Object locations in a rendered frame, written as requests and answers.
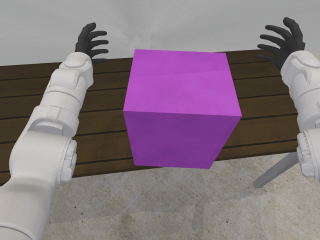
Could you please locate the robot right hand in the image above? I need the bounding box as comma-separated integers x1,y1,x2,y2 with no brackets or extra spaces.
255,17,306,71

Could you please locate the robot right upper arm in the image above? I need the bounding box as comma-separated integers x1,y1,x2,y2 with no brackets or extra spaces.
296,128,320,184

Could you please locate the carton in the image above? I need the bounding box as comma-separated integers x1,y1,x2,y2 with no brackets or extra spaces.
123,49,242,169

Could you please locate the robot left hand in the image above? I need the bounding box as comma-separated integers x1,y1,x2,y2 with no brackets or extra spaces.
75,22,109,66

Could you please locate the table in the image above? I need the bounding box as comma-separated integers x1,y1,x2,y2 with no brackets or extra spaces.
0,49,301,189

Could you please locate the right robot forearm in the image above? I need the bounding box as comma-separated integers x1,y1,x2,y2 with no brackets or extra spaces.
280,50,320,133

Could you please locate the left robot forearm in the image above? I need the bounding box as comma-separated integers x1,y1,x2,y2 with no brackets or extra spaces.
9,52,94,176

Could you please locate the robot left upper arm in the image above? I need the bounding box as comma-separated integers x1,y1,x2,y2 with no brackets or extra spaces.
0,130,77,240

